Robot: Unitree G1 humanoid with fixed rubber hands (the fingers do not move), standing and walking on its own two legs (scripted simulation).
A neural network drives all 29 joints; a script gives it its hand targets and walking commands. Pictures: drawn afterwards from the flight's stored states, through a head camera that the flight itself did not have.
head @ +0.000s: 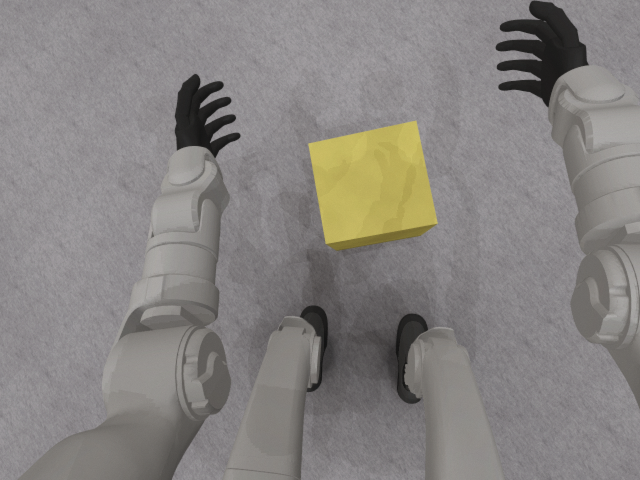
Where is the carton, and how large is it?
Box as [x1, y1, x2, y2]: [308, 121, 437, 250]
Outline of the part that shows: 416,121 308,143 326,244 338,250 420,235 437,223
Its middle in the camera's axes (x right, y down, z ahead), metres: +0.12 -0.09 +0.86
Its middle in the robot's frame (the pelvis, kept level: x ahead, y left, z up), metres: +0.50 +0.01 -0.52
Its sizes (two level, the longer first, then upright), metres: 0.210 0.200 0.250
